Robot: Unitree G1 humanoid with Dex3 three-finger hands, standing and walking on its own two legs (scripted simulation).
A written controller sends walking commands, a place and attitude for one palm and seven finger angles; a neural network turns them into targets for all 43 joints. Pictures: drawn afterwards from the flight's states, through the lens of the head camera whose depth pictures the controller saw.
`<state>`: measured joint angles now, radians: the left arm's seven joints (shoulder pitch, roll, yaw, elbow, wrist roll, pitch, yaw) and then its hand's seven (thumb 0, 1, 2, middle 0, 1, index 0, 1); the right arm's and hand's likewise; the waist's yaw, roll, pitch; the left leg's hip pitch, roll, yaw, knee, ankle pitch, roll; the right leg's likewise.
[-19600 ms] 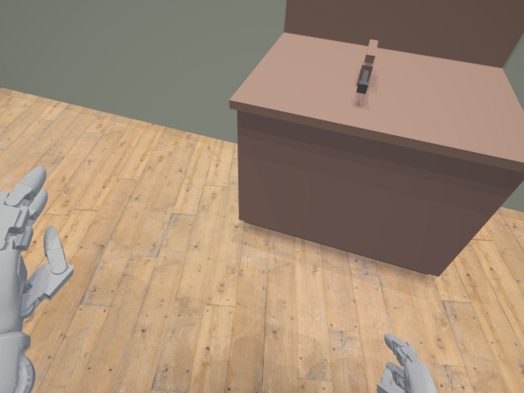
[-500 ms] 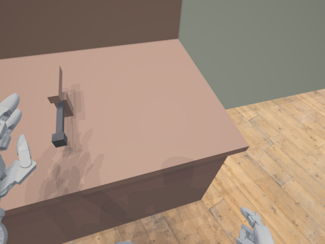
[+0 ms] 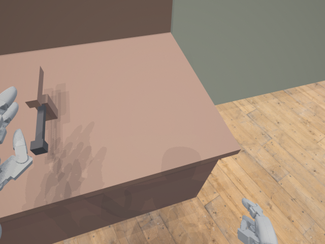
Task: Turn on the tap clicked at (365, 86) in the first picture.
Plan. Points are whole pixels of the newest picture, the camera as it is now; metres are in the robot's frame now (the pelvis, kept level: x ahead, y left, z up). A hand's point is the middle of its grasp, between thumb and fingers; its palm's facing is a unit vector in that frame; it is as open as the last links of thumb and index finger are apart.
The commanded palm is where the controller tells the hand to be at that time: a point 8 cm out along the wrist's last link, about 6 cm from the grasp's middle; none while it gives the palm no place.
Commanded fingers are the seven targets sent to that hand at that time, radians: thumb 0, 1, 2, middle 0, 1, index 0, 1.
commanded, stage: come to a stop and stand still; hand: left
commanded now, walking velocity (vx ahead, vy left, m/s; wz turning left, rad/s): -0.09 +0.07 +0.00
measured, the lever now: (39, 147) +0.32 +0.32 +0.03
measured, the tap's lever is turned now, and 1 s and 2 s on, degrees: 0 0 0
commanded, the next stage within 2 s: look again from close up in 1.08 s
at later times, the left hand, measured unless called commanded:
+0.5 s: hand (1, 190) +0.18 +0.27 +0.15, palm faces +0.31 -0.89 -0.34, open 7.4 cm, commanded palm +0.12 +0.32 +0.18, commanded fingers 0.00 0.90 0.90 -0.20 -0.30 -0.20 -0.30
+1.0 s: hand out of the picture +0.17 +0.35 +0.16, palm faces +0.34 -0.87 -0.36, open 7.4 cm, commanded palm +0.11 +0.39 +0.18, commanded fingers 0.00 0.90 0.90 -0.20 -0.30 -0.20 -0.30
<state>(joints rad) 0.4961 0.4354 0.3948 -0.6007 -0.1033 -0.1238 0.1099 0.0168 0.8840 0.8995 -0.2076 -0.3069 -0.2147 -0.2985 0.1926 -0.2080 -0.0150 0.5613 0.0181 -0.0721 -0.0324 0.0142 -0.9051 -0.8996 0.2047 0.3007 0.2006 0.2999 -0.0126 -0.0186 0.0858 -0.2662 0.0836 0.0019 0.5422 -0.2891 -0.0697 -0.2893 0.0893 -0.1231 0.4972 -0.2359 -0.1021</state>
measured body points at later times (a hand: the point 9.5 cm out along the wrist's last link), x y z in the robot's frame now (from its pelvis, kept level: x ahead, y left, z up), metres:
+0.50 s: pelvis -0.05 +0.05 +0.01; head -0.03 +0.04 +0.46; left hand +0.16 +0.31 +0.17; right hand +0.11 -0.19 -0.08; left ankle -0.01 +0.16 -0.73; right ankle +0.02 -0.04 -0.73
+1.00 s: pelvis -0.07 +0.11 +0.01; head -0.04 +0.14 +0.45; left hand +0.14 +0.40 +0.17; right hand +0.10 -0.10 -0.06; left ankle -0.01 +0.16 -0.73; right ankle -0.05 -0.03 -0.73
